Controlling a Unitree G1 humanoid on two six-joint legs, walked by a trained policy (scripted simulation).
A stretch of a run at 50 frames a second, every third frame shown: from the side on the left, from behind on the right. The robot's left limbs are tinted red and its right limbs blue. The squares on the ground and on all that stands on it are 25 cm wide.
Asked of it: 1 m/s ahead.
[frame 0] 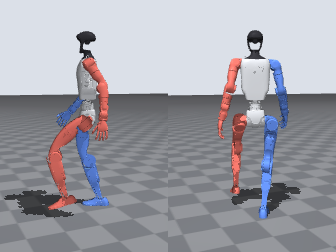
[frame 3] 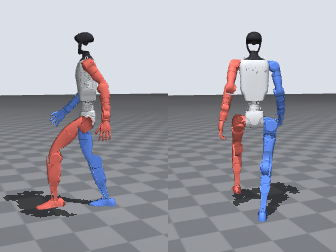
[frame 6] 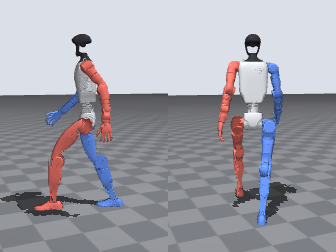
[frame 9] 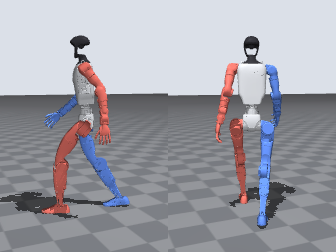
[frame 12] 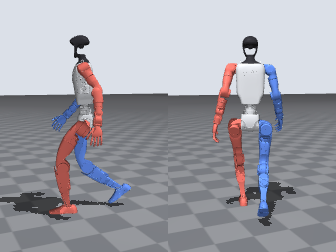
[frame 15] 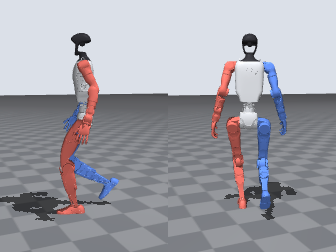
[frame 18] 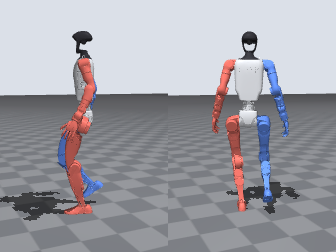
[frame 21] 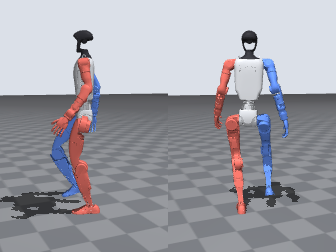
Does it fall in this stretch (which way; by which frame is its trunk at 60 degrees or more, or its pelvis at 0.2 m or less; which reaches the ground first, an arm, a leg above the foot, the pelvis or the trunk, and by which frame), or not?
no
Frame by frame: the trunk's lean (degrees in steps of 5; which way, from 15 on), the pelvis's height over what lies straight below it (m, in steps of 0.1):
0: 0, 0.8
3: 5, 0.8
6: 5, 0.8
9: 5, 0.7
12: 5, 0.7
15: 5, 0.8
18: 0, 0.8
21: 0, 0.8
